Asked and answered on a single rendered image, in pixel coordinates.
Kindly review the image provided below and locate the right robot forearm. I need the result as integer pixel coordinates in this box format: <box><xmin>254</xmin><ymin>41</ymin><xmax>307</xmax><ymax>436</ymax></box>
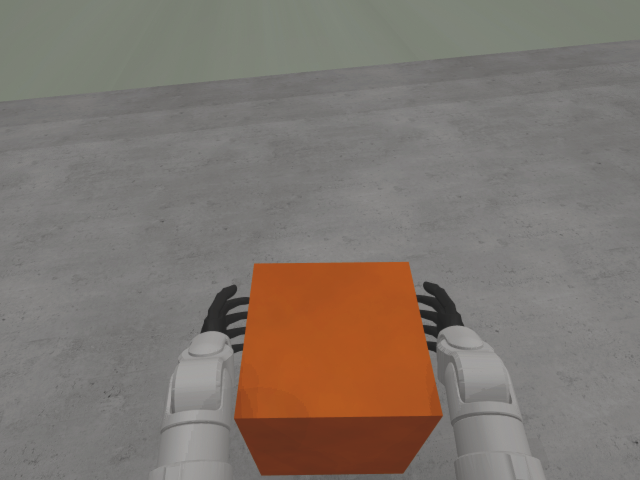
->
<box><xmin>436</xmin><ymin>326</ymin><xmax>546</xmax><ymax>480</ymax></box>

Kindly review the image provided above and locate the left robot hand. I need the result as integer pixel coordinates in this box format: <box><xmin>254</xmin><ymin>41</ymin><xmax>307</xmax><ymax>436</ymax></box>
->
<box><xmin>200</xmin><ymin>285</ymin><xmax>250</xmax><ymax>353</ymax></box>

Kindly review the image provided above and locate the carton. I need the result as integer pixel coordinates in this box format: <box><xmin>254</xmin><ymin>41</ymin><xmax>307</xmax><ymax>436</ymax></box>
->
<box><xmin>234</xmin><ymin>262</ymin><xmax>443</xmax><ymax>476</ymax></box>

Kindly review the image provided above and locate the right robot hand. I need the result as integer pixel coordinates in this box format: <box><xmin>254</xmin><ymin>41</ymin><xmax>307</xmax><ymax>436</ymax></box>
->
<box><xmin>416</xmin><ymin>282</ymin><xmax>465</xmax><ymax>352</ymax></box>

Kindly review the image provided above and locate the left robot forearm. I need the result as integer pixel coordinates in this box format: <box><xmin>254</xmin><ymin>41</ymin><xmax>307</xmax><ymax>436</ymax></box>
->
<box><xmin>148</xmin><ymin>331</ymin><xmax>235</xmax><ymax>480</ymax></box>

